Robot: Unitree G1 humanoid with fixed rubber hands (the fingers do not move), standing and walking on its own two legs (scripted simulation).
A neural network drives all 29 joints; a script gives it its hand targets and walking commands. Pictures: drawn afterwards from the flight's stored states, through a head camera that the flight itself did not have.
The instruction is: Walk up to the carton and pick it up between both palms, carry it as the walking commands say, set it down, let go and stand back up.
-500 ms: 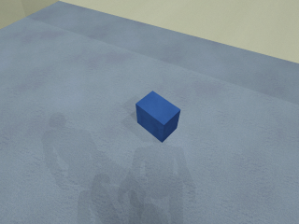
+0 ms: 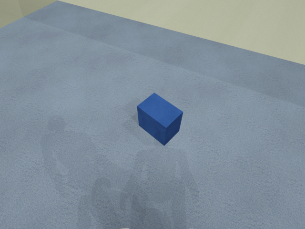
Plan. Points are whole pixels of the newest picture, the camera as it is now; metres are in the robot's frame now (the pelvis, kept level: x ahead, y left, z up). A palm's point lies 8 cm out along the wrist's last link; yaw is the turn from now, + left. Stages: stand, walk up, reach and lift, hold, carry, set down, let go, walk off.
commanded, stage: walk up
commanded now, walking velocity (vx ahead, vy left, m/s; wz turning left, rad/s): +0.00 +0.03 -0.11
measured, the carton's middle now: (159, 119) +0.88 -0.06 -0.64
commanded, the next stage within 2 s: none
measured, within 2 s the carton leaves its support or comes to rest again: neither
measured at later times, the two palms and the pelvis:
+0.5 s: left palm out of the picture +0.01 +0.23 -0.15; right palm out of the picture +0.02 -0.23 -0.14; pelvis +0.00 +0.00 +0.00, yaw +0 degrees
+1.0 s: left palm out of the picture +0.00 +0.22 -0.15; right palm out of the picture +0.02 -0.23 -0.14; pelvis +0.00 +0.00 +0.00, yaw +0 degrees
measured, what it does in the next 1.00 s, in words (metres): stands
